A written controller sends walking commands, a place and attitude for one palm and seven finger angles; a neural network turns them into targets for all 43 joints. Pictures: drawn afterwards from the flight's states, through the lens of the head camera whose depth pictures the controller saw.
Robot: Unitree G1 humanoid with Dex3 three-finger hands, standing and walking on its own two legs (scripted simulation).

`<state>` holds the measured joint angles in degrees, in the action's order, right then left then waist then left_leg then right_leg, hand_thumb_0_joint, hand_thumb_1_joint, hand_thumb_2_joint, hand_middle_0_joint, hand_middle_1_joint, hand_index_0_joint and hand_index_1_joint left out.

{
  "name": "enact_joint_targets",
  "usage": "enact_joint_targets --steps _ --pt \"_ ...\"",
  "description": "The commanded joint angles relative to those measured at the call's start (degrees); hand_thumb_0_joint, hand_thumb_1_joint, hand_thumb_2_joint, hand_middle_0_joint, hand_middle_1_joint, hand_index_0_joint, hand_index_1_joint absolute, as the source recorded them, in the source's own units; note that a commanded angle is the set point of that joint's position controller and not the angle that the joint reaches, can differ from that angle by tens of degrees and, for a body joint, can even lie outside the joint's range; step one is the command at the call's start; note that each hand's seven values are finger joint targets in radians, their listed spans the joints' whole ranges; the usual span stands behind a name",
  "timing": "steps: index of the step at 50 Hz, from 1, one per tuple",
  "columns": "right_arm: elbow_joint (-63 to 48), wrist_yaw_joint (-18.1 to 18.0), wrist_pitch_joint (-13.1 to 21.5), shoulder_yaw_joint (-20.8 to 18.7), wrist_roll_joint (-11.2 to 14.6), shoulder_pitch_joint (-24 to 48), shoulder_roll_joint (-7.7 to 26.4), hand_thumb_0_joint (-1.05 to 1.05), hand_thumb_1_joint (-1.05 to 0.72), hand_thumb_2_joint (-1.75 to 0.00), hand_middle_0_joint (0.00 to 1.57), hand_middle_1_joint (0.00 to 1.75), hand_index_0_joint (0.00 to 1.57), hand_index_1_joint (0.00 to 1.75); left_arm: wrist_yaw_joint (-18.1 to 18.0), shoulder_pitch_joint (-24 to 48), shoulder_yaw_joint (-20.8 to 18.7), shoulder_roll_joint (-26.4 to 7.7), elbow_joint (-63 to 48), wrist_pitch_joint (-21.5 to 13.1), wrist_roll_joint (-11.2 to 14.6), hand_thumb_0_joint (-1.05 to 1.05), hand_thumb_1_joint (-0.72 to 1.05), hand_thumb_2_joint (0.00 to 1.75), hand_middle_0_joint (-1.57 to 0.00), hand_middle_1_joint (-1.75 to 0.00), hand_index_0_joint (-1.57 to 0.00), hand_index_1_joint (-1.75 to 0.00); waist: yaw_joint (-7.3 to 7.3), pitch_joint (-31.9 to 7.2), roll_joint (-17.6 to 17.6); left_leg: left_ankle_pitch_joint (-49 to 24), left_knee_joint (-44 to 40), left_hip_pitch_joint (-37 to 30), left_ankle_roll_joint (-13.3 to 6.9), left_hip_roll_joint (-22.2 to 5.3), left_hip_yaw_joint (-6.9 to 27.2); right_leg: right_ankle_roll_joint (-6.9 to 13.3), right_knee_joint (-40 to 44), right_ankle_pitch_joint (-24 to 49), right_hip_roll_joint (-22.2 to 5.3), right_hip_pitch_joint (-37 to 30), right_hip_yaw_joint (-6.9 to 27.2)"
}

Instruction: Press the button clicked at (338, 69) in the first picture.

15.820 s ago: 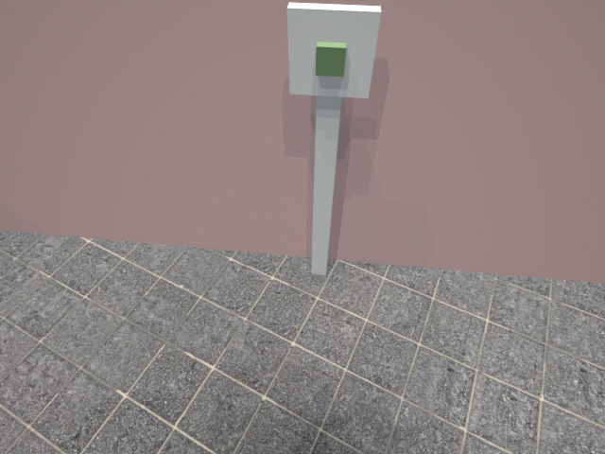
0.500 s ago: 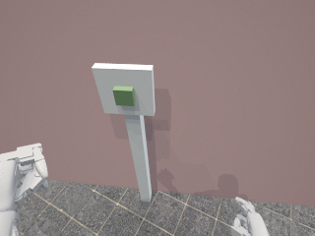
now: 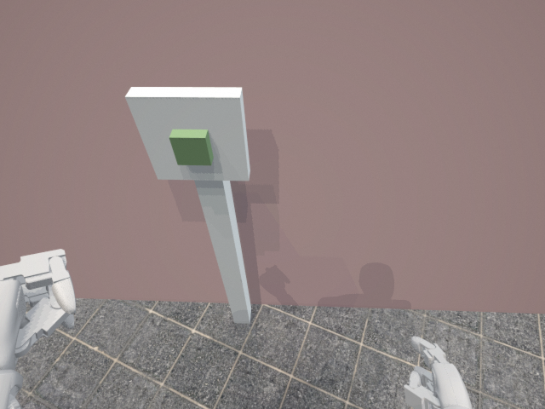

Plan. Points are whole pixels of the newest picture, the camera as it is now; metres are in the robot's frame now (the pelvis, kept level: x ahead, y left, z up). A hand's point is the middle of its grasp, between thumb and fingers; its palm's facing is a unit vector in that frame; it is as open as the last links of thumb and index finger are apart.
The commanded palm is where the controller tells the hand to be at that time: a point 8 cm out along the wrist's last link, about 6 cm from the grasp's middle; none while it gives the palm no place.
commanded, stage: step back with the hand held close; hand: left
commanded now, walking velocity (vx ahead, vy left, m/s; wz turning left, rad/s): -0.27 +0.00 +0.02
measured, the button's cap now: (192, 146) +0.50 +0.18 +0.12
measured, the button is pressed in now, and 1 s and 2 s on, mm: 0 0 0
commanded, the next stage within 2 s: stop stepping back and stand still in 0.98 s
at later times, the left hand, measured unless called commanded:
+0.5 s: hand out of the picture +0.11 +0.26 +0.15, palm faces +0.38 -0.81 -0.45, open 3.1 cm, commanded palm +0.05 +0.30 +0.17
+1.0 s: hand out of the picture +0.04 +0.25 +0.16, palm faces +0.24 -0.88 -0.42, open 3.1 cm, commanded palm -0.02 +0.31 +0.17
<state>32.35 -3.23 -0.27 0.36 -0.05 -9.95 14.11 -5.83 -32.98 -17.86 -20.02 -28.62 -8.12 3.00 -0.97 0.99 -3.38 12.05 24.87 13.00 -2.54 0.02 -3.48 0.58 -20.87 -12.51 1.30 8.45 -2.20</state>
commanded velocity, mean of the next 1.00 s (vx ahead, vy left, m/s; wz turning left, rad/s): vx -0.33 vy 0.00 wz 0.02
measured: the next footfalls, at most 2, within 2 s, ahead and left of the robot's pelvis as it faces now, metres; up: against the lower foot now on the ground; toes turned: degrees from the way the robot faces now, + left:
right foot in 0.94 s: -0.22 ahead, -0.05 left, +0.00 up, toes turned +5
left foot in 1.34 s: -0.21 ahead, +0.17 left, +0.00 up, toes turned +0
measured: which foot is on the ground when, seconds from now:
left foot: down 0.00-1.00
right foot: down 0.00-0.62, up 0.64-0.92, down 0.94-1.00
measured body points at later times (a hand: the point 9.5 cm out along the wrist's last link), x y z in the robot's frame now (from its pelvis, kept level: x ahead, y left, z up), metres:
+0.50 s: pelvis -0.07 +0.02 -0.02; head -0.06 +0.03 +0.43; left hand +0.09 +0.30 +0.18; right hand +0.11 -0.21 -0.09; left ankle +0.01 +0.09 -0.74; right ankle -0.02 -0.11 -0.74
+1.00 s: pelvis -0.17 +0.04 -0.02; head -0.12 +0.07 +0.42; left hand +0.03 +0.30 +0.18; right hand +0.03 -0.19 -0.09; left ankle +0.01 +0.09 -0.74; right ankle -0.30 -0.09 -0.75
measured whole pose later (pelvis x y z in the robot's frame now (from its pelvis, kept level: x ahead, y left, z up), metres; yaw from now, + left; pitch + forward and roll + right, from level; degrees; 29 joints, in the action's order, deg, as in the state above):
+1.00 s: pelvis -0.17 +0.04 -0.02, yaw -4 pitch +4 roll -4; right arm 35.8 -2.4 5.4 1.7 -2.0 -5.6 10.0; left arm -7.2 -33.5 -20.8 -25.8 -39.0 -16.4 3.5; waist -1.7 0.7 0.8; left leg -3.3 24.4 32.6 -2.4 -1.8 -4.8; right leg -0.5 -23.6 -23.2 2.9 4.3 -0.7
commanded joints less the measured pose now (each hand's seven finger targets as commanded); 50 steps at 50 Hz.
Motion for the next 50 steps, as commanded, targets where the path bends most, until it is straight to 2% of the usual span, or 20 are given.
enact_joint_targets --steps 1,6,10,15,18,21,23,25,27,29,31,32,35,37,41,44,45,47,49,50 --pt "-10.8 -0.8 1.7 -2.7 0.5 5.7 5.4 0.0 -0.9 -0.9 0.2 0.3 0.2 0.3 -1.5 -3.5 -9.2 -11.6 -15.1 -3.9 0.8 0.0 0.9 0.9 -1.3 -1.5 -1.3 -1.5 -0.21 -12.9 3.1 -23.1 0.8 -6.7 -0.4 -4.5 5.4 -0.9 -1.4 23.3 -5.3 -0.3 4.7" --pt "-11.7 -1.1 1.1 -3.2 0.8 5.4 5.6 0.0 -0.9 -0.9 0.2 0.3 0.2 0.3 -2.1 -5.4 -10.6 -12.5 -16.8 -4.4 0.9 0.0 0.9 0.9 -1.3 -1.5 -1.3 -1.5 -0.13 -12.7 0.2 -24.4 0.3 -3.6 -0.4 -5.7 6.5 -0.9 -4.6 20.9 -4.2 0.3 4.2" --pt "-11.6 -1.2 1.8 -3.3 0.7 5.0 6.1 0.0 -0.9 -0.9 0.2 0.3 0.2 0.3 -2.1 -5.1 -9.7 -11.7 -16.7 -5.0 0.5 0.0 0.9 0.9 -1.3 -1.5 -1.3 -1.5 -0.01 -9.7 -2.0 -16.9 -2.4 1.2 -1.0 -7.1 8.2 -1.0 -6.0 12.7 -3.1 1.6 4.0" --pt "-12.0 -1.4 3.4 -3.3 0.5 4.6 6.8 0.0 -0.9 -0.9 0.2 0.3 0.2 0.3 -2.4 -3.5 -9.9 -11.0 -16.5 -6.1 -0.7 0.0 0.9 0.9 -1.3 -1.5 -1.3 -1.5 0.14 -5.6 -3.2 7.7 -8.0 16.8 -3.0 -9.2 11.2 -0.8 -11.2 5.1 -2.0 -4.0 5.0" --pt "-12.0 -1.3 4.2 -3.4 0.5 3.9 6.7 0.0 -0.9 -0.9 0.2 0.3 0.2 0.3 -2.6 -1.9 -10.0 -10.7 -16.1 -6.8 -1.2 0.0 0.9 0.9 -1.3 -1.5 -1.3 -1.5 0.71 -3.5 0.2 19.1 -7.4 21.2 -3.3 -8.4 11.5 -0.2 -9.4 -0.8 -2.9 -2.4 7.4" --pt "-11.4 -1.4 5.0 -3.5 0.1 3.0 6.4 0.0 -0.9 -0.9 0.2 0.3 0.2 0.3 -3.0 -0.6 -9.8 -10.7 -16.3 -7.6 -1.6 0.0 0.9 0.9 -1.3 -1.5 -1.3 -1.5 1.08 -2.5 3.6 21.4 -3.3 18.0 -2.2 -6.4 11.0 1.1 -3.3 -11.8 -4.9 4.8 10.4" --pt "-10.5 -1.3 5.3 -3.5 -0.1 2.2 6.1 0.0 -0.9 -0.9 0.2 0.3 0.2 0.3 -3.6 0.6 -9.1 -10.7 -17.0 -8.0 -1.5 0.0 0.9 0.9 -1.3 -1.5 -1.3 -1.5 1.4 -2.3 6.5 17.5 5.0 9.7 -0.5 -3.6 8.9 3.1 3.0 -18.9 -8.4 15.1 13.6" --pt "-9.1 -1.3 5.7 -3.2 -0.3 1.5 5.8 0.0 -0.9 -0.9 0.2 0.3 0.2 0.3 -4.4 2.0 -8.5 -11.1 -18.6 -8.6 -1.3 0.0 0.9 0.9 -1.3 -1.5 -1.3 -1.5 1.96 -3.7 7.7 12.2 12.2 1.5 0.6 -2.1 8.0 4.9 5.1 -17.8 -12.0 22.5 14.4" --pt "-8.7 -1.4 6.0 -2.8 -0.4 1.7 5.5 0.0 -0.9 -0.9 0.2 0.3 0.2 0.3 -4.9 1.8 -8.5 -11.2 -18.7 -8.6 -1.4 0.0 0.9 0.9 -1.3 -1.5 -1.3 -1.5 2.22 -4.4 6.9 10.0 10.1 0.7 0.4 -2.4 8.7 4.0 2.5 -12.9 -11.0 22.3 12.0" --pt "-9.0 -1.9 6.4 -2.8 -0.5 2.9 6.3 0.0 -0.9 -0.9 0.2 0.3 0.2 0.3 -5.0 1.9 -8.7 -11.4 -20.0 -8.9 -1.4 0.0 0.9 0.9 -1.3 -1.5 -1.3 -1.5 2.09 -3.6 -0.2 14.1 -0.1 6.0 -0.8 -6.2 13.9 1.5 -3.5 -12.2 -5.8 18.0 8.0" --pt "-9.5 -2.2 7.3 -2.8 -0.8 4.2 7.0 0.0 -0.9 -0.9 0.2 0.3 0.2 0.3 -4.7 1.2 -10.7 -11.2 -20.1 -9.6 -2.5 0.0 0.9 0.9 -1.3 -1.5 -1.3 -1.5 1.02 -4.3 -13.1 31.2 -19.2 25.0 -4.5 -16.5 26.6 -1.5 -25.8 -8.0 2.6 0.1 2.8" --pt "-9.0 -2.1 7.7 -3.0 -1.3 4.0 6.3 0.0 -0.9 -0.9 0.2 0.3 0.2 0.3 -4.7 1.9 -12.0 -12.3 -19.5 -9.8 -3.1 0.0 0.9 0.9 -1.3 -1.5 -1.3 -1.5 0.95 -5.2 -12.6 33.8 -22.1 29.0 -6.2 -19.2 28.8 -1.5 -35.7 -9.9 3.2 -2.7 4.2" --pt "-8.6 -1.3 8.3 -3.5 -1.3 4.2 5.0 0.0 -0.9 -0.9 0.2 0.3 0.2 0.3 -4.4 0.4 -12.3 -12.4 -18.7 -10.2 -2.3 0.0 0.9 0.9 -1.3 -1.5 -1.3 -1.5 0.52 -6.1 -3.1 22.7 -17.2 21.6 -6.3 -17.7 23.8 -0.9 -38.2 -13.8 2.8 3.3 5.2" --pt "-7.8 -0.6 8.9 -3.6 -1.1 4.0 4.6 0.0 -0.9 -0.9 0.2 0.3 0.2 0.3 -4.1 -3.4 -10.8 -11.2 -18.1 -9.8 -1.3 0.0 0.9 0.9 -1.3 -1.5 -1.3 -1.5 0.12 -7.2 -3.0 18.6 -17.3 13.4 -3.5 -14.7 19.0 -0.5 -30.5 -16.6 2.9 6.0 1.9" --pt "-5.4 0.6 9.8 -3.0 -1.3 3.0 4.3 0.0 -0.9 -0.9 0.2 0.3 0.2 0.3 -3.0 -2.4 -7.6 -10.4 -20.8 -9.7 0.1 0.0 0.9 0.9 -1.3 -1.5 -1.3 -1.5 0.36 -11.2 -10.1 12.6 -19.2 1.8 2.7 -11.3 14.1 0.9 -11.3 -19.8 4.6 4.1 -1.9" --pt "-3.3 0.8 9.0 -2.8 -1.9 1.3 4.0 0.0 -0.9 -0.9 0.2 0.3 0.2 0.3 -2.8 -1.7 -8.9 -13.1 -22.0 -10.6 0.6 0.0 0.9 0.9 -1.3 -1.5 -1.3 -1.5 0.28 -14.5 -8.1 -6.6 -10.6 -7.8 7.1 -8.3 8.6 2.9 6.2 -9.6 1.2 3.9 0.5" --pt "-2.8 0.8 8.3 -2.6 -1.6 1.0 3.7 0.0 -0.9 -0.9 0.2 0.3 0.2 0.3 -2.6 -0.3 -8.7 -13.4 -22.8 -11.3 0.8 0.0 0.9 0.9 -1.3 -1.5 -1.3 -1.5 0.49 -15.3 -3.1 -10.9 -1.4 -14.5 5.6 -6.0 5.3 3.4 9.3 -4.7 -2.8 9.8 3.8" --pt "-3.0 -0.1 7.8 -1.7 -1.3 3.1 2.7 0.0 -0.9 -0.9 0.2 0.3 0.2 0.3 -3.0 1.8 -12.1 -17.0 -23.9 -12.2 1.6 0.0 0.9 0.9 -1.3 -1.5 -1.3 -1.5 1.13 -15.0 5.1 -6.9 9.6 -18.1 3.5 -3.7 3.8 4.1 8.4 7.0 -10.7 19.0 6.7" --pt "-3.9 -0.9 8.6 -1.0 -2.5 5.3 3.2 0.0 -0.9 -0.9 0.2 0.3 0.2 0.3 -3.1 2.1 -15.2 -19.4 -23.4 -12.4 1.8 0.0 0.9 0.9 -1.3 -1.5 -1.3 -1.5 0.73 -17.2 -0.9 -14.0 3.6 -18.5 3.9 -4.7 3.1 2.6 0.1 6.2 -7.9 18.0 2.6" --pt "-3.8 -1.0 8.6 -2.8 -0.8 4.0 4.2 0.0 -0.9 -0.9 0.2 0.3 0.2 0.3 -2.2 1.8 -11.0 -14.3 -22.0 -11.8 2.2 0.0 0.9 0.9 -1.3 -1.5 -1.3 -1.5 1.63 -17.3 2.2 -20.7 1.7 -20.2 2.8 -5.9 6.9 0.6 -3.3 1.9 -2.4 16.5 -0.6"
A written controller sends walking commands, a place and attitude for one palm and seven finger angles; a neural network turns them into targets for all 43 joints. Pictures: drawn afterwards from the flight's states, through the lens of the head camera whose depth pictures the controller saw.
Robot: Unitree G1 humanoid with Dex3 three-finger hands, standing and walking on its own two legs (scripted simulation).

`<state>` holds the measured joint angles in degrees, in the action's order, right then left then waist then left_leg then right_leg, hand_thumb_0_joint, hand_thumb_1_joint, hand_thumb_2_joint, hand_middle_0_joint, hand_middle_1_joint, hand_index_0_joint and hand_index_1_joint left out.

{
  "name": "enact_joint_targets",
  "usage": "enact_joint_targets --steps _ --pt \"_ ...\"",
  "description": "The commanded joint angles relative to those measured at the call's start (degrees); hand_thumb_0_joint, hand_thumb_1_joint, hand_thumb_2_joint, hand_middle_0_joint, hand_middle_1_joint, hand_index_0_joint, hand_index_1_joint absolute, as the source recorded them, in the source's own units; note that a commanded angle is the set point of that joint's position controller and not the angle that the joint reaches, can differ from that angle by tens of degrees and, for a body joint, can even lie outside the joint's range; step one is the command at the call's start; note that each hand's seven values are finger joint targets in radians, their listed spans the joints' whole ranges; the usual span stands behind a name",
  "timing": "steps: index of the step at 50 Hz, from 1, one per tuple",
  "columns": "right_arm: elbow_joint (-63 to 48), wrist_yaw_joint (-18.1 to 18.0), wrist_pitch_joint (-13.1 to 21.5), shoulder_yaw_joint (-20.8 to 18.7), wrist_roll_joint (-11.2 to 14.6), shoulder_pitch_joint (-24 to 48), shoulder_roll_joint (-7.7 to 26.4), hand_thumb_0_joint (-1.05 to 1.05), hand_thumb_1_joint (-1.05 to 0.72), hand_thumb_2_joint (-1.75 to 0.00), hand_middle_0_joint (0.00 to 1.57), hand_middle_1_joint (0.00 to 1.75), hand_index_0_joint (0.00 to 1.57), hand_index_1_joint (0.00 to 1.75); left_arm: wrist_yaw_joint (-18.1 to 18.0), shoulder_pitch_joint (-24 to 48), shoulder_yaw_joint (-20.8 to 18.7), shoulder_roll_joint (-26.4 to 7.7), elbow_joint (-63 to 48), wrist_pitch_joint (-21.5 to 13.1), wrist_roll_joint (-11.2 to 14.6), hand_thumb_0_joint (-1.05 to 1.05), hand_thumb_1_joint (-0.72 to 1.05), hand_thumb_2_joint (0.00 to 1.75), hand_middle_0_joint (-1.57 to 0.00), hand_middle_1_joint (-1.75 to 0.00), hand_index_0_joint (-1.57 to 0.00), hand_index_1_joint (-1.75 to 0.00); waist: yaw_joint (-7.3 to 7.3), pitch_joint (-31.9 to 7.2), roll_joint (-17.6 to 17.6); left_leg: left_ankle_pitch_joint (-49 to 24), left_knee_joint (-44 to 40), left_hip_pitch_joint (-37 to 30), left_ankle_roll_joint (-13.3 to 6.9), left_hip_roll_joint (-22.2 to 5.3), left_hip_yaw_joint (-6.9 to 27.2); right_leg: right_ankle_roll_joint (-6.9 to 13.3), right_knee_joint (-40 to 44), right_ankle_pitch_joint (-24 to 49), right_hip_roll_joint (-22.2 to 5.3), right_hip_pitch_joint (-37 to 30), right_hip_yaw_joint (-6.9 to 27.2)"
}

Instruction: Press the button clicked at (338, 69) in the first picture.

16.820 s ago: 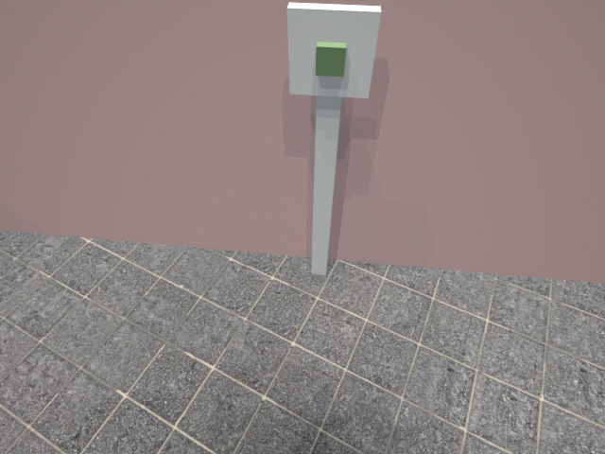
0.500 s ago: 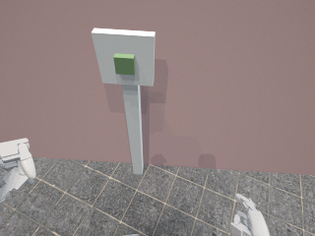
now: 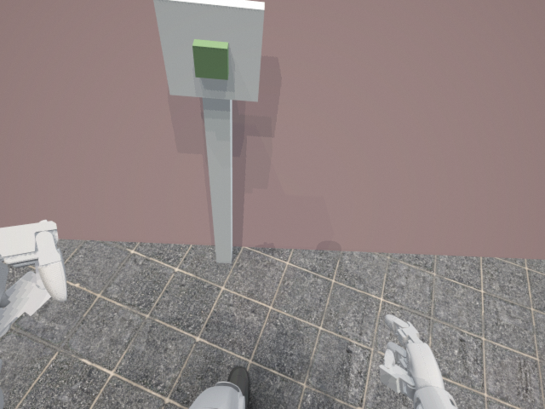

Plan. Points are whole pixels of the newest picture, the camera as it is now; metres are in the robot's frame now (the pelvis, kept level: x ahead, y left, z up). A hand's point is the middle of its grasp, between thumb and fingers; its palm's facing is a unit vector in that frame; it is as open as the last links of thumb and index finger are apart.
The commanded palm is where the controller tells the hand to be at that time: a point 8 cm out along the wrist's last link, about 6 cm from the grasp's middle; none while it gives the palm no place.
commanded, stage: stop stepping back and stand still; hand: left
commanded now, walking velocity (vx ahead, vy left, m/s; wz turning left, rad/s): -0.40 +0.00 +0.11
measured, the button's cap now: (211, 59) +0.65 +0.19 +0.14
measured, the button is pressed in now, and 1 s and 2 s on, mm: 0 0 0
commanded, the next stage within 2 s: let the arm hang, fingers relaxed in 0.80 s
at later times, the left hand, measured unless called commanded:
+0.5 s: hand out of the picture +0.08 +0.26 +0.18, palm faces +0.42 -0.82 -0.38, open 3.1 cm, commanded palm +0.00 +0.30 +0.19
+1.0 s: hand out of the picture +0.07 +0.29 +0.05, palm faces +0.29 -0.87 -0.40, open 3.0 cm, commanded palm none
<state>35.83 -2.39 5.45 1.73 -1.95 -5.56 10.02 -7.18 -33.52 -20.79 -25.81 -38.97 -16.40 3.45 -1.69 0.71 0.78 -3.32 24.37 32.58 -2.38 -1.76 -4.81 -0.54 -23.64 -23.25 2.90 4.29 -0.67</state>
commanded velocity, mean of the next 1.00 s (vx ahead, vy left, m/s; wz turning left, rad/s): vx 0.12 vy -0.01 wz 0.01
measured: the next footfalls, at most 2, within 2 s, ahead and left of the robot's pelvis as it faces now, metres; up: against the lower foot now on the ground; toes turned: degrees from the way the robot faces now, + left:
left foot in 0.34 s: -0.05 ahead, +0.13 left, +0.00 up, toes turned +4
left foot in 0.90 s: -0.08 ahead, +0.16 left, +0.00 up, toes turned +8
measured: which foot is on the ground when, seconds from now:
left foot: down 0.00-0.16, up 0.18-0.32, down 0.34-0.60, up 0.62-0.88, down 0.90-1.00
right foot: down 0.00-1.00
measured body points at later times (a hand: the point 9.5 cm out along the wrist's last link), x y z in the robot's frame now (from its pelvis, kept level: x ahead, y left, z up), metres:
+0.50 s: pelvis -0.11 +0.01 +0.01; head -0.10 +0.04 +0.46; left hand +0.05 +0.30 +0.21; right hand +0.07 -0.21 -0.05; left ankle -0.09 +0.12 -0.72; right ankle -0.11 -0.11 -0.70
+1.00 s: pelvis -0.13 +0.03 +0.01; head -0.13 +0.03 +0.46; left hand +0.05 +0.33 +0.08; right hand +0.04 -0.22 -0.09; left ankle -0.12 +0.15 -0.72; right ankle -0.11 -0.09 -0.68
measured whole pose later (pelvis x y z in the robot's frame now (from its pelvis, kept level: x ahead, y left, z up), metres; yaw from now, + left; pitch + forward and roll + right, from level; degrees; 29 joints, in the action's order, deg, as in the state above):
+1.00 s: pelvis -0.13 +0.03 +0.01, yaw +9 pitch +2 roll -1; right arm 40.5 -0.6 3.6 -2.7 -2.4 -13.3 17.3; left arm -2.9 -19.7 -9.4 -17.2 -2.9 -3.4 -2.0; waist 2.6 -2.5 -2.0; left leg 15.4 35.1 21.3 -0.7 -0.4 0.6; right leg -0.7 -53.1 -27.9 -1.6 26.8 -1.6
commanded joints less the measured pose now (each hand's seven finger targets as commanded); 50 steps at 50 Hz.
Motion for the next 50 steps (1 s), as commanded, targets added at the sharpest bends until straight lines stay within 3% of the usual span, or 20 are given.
enact_joint_targets --steps 1,4,6,7,8,9,11,14,17,20,22,28,29,31,37,42,44,45,47,50 --pt "-8.8 -1.9 2.8 -4.6 1.6 0.8 9.4 0.0 -0.9 -0.9 0.2 0.3 0.2 0.3 -0.4 1.4 -9.2 -9.5 -11.6 -2.8 2.0 0.0 0.9 0.9 -1.3 -1.5 -1.3 -1.5 1.82 -16.2 -5.7 -6.2 -1.2 -39.4 1.2 -5.9 11.4 0.5 -3.5 7.4 -0.1 20.4 -2.3" --pt "-10.7 -1.5 2.8 -4.4 0.3 3.8 9.8 0.0 -0.9 -0.9 0.2 0.3 0.2 0.3 0.0 -1.8 -11.6 -10.2 -8.9 -1.9 3.4 0.0 0.9 0.9 -1.3 -1.5 -1.3 -1.5 0.64 -11.3 -17.0 24.7 -22.8 -18.8 5.4 -11.8 20.4 3.0 -12.4 -14.3 4.6 9.1 -2.8" --pt "-10.9 -1.3 1.5 -4.3 0.0 2.7 9.3 0.0 -0.9 -0.9 0.2 0.3 0.2 0.3 -0.1 -6.9 -12.9 -10.0 -6.9 -0.6 3.6 0.0 0.9 0.9 -1.3 -1.5 -1.3 -1.5 -0.13 -11.6 -16.0 33.9 -20.0 -12.6 10.6 -7.9 13.0 5.1 -6.3 -12.7 5.1 2.7 -5.4" --pt "-10.7 -1.1 0.8 -4.3 1.1 1.5 8.7 0.0 -0.9 -0.9 0.2 0.3 0.2 0.3 -0.2 -9.2 -12.7 -10.0 -5.7 -0.3 3.3 0.0 0.9 0.9 -1.3 -1.5 -1.3 -1.5 0.16 -11.8 -7.5 29.4 -2.5 -17.2 9.7 -0.8 3.1 6.2 4.8 -11.5 -0.4 9.1 -2.7" --pt "-10.6 -1.1 -0.1 -5.1 2.5 0.9 8.2 0.0 -0.9 -0.9 0.2 0.3 0.2 0.3 -0.6 -10.1 -12.4 -10.2 -5.5 0.1 3.2 0.0 0.9 0.9 -1.3 -1.5 -1.3 -1.5 1.61 -8.3 10.5 23.7 28.1 -25.8 8.2 4.9 1.5 8.3 17.3 -19.5 -15.6 32.5 13.2" --pt "-9.6 -1.1 -0.6 -6.2 2.3 0.6 8.6 0.0 -0.9 -0.9 0.2 0.3 0.2 0.3 -1.3 -9.3 -13.6 -10.3 -8.0 0.7 4.2 0.0 0.9 0.9 -1.3 -1.5 -1.3 -1.5 -0.11 -6.5 17.7 25.6 48.0 -20.0 6.5 7.3 8.2 13.7 20.6 -20.6 -25.8 41.5 24.7" --pt "-9.3 -1.0 -1.4 -5.2 3.0 1.3 6.2 0.0 -0.9 -0.9 0.2 0.3 0.2 0.3 -0.7 -4.0 -10.9 -7.4 -9.1 2.9 2.2 0.0 0.9 0.9 -1.3 -1.5 -1.3 -1.5 2.82 -2.0 8.7 22.2 49.4 -3.1 4.4 0.1 12.6 13.6 12.1 -8.8 -22.7 31.1 12.2" --pt "-10.0 -3.0 1.8 -3.4 2.5 3.0 7.4 0.0 -0.9 -0.9 0.2 0.3 0.2 0.3 -1.4 7.7 -3.2 -4.8 -8.4 2.4 -1.0 0.0 0.9 0.9 -1.3 -1.5 -1.3 -1.5 3.01 6.0 3.1 25.0 16.9 -10.9 2.4 -2.4 5.6 6.7 7.7 -5.0 -15.3 25.1 4.8" --pt "-7.8 -4.0 6.2 -4.0 1.9 -4.0 9.8 0.0 -0.9 -0.9 0.2 0.3 0.2 0.3 -3.2 8.4 -2.5 -3.5 -7.0 0.8 -2.8 0.0 0.9 0.9 -1.3 -1.5 -1.3 -1.5 2.18 -3.5 -11.5 7.8 -6.6 -22.6 -0.7 -4.2 9.1 2.0 -10.9 16.7 -8.5 10.9 2.7" --pt "-8.6 -2.6 6.8 -3.6 1.3 -6.4 7.4 0.0 -0.9 -0.9 0.2 0.3 0.2 0.3 -3.2 7.2 -4.7 -7.4 -12.3 0.0 -3.1 0.0 0.9 0.9 -1.3 -1.5 -1.3 -1.5 3.1 -11.9 -16.5 -27.8 0.9 -39.2 -3.1 -11.0 19.7 0.5 -21.4 0.1 -3.0 24.2 -2.3" --pt "-8.4 -1.4 7.2 -4.0 1.2 -3.6 7.9 0.0 -0.9 -0.9 0.2 0.3 0.2 0.3 -2.3 3.9 -4.8 -6.4 -14.9 -0.2 -1.9 0.0 0.9 0.9 -1.3 -1.5 -1.3 -1.5 2.58 -10.1 -13.0 -14.6 -5.1 -31.0 -2.5 -12.0 22.7 0.1 -24.7 -4.9 -2.9 20.0 -0.2" --pt "-10.1 -1.0 3.7 -3.7 1.7 0.6 8.2 0.0 -0.9 -0.9 0.2 0.3 0.2 0.3 -2.5 -7.8 -8.3 -5.7 -4.1 1.8 -1.1 0.0 0.9 0.9 -1.3 -1.5 -1.3 -1.5 1.34 -2.9 -10.7 40.3 -6.5 1.2 -2.0 -7.4 10.7 1.9 -6.7 -2.0 -2.2 -4.0 -4.9" --pt "-11.0 -1.4 2.5 -4.2 1.7 0.7 7.7 0.0 -0.9 -0.9 0.2 0.3 0.2 0.3 -2.5 -8.1 -8.3 -5.7 -1.0 2.3 -1.4 0.0 0.9 0.9 -1.3 -1.5 -1.3 -1.5 0.79 -0.7 -4.6 42.0 4.7 7.3 -0.3 -3.0 7.0 4.6 -0.8 -8.1 -5.5 -4.8 2.6" --pt "-10.7 -1.6 0.7 -5.0 1.7 1.8 7.9 0.0 -0.9 -0.9 0.2 0.3 0.2 0.3 -1.8 -1.9 -8.2 -6.4 0.0 2.9 -0.3 0.0 0.9 0.9 -1.3 -1.5 -1.3 -1.5 1.05 2.8 14.5 33.3 40.6 9.9 2.1 2.8 4.7 13.0 18.1 -26.7 -25.8 11.1 34.2" --pt "-8.3 -2.4 1.8 -3.8 1.1 -0.2 7.6 0.0 -0.9 -0.9 0.2 0.3 0.2 0.3 -1.5 3.8 -3.5 -3.2 0.5 1.6 -1.7 0.0 0.9 0.9 -1.3 -1.5 -1.3 -1.5 3.16 0.3 6.0 21.0 30.5 -7.2 1.5 -1.3 3.0 8.7 16.2 -18.1 -17.9 22.6 11.4" --pt "-8.1 -4.0 4.9 -3.6 0.3 -1.7 7.9 0.0 -0.9 -0.9 0.2 0.3 0.2 0.3 -3.4 6.7 -2.3 -3.8 -6.8 0.7 -2.9 0.0 0.9 0.9 -1.3 -1.5 -1.3 -1.5 2.0 -1.5 2.3 21.9 5.4 -22.0 0.1 0.8 -0.8 7.4 9.8 -13.1 -14.9 19.2 6.8" --pt "-8.7 -4.3 5.5 -4.3 0.3 -2.9 9.6 0.0 -0.9 -0.9 0.2 0.3 0.2 0.3 -3.8 5.3 -3.9 -4.9 -8.9 0.0 -2.5 0.0 0.9 0.9 -1.3 -1.5 -1.3 -1.5 2.24 -1.8 -8.2 26.9 -4.9 -23.6 -1.8 -4.5 8.9 4.0 -2.4 -6.6 -10.1 18.3 3.8" --pt "5.2 3.5 3.6 -7.1 -0.1 -9.8 19.2 0.0 -0.9 -0.9 0.2 0.3 0.2 0.3 5.2 7.2 15.6 9.1 42.0 11.8 -7.2 0.0 0.9 0.9 -1.3 -1.5 -1.3 -1.5 6.63 4.6 -19.7 4.9 1.4 -17.6 -5.3 -12.4 19.6 -0.3 -22.7 6.1 -8.3 30.8 -6.2" --pt "0.4 2.6 -1.4 -6.5 -0.1 -9.1 14.9 0.0 -0.9 -0.9 0.2 0.3 0.2 0.3 6.6 7.7 14.4 9.1 40.4 17.0 -6.1 0.0 0.9 0.9 -1.23 -1.42 -1.23 -1.42 5.66 -1.1 -14.4 -7.1 -2.2 -14.6 -10.8 -17.8 26.3 -0.8 -36.5 -9.4 -4.8 29.6 1.6" --pt "-0.7 1.9 -1.3 -5.5 -1.5 -8.7 13.9 0.0 -0.9 -0.9 0.2 0.3 0.2 0.3 6.8 15.1 16.6 9.5 47.7 16.2 -5.6 0.0 0.9 0.9 -1.12 -1.3 -1.12 -1.3 4.01 -7.1 0.5 -18.5 2.9 -18.8 -9.6 -14.7 21.8 -0.3 -32.6 -9.8 -4.2 24.7 2.6"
